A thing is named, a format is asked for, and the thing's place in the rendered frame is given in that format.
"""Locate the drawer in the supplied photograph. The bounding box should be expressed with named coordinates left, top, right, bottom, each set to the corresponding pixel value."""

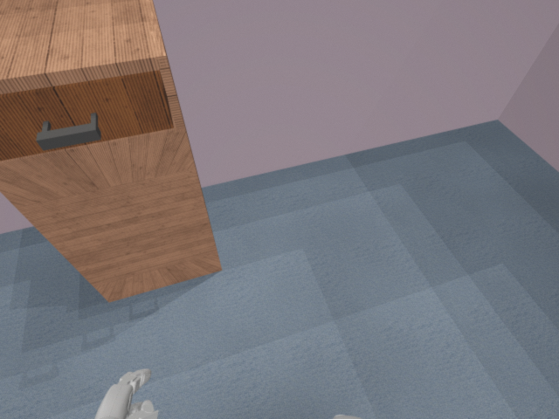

left=0, top=70, right=174, bottom=161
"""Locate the robot left hand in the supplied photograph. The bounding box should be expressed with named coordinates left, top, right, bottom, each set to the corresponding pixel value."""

left=94, top=368, right=158, bottom=419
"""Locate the handle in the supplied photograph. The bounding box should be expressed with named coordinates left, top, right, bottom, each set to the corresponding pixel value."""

left=36, top=113, right=101, bottom=151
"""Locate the cabinet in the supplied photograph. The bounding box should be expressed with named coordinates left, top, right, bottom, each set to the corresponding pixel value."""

left=0, top=0, right=222, bottom=302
